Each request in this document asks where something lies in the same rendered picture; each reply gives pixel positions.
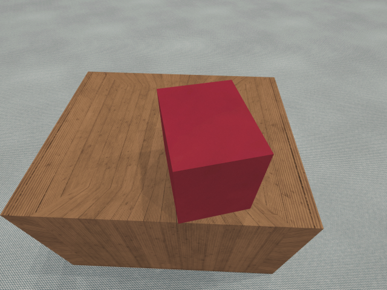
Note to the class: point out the carton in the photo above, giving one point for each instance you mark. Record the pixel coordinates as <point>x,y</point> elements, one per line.
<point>216,154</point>

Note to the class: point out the pedestal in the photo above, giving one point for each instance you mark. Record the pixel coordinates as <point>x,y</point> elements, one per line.
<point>98,193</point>

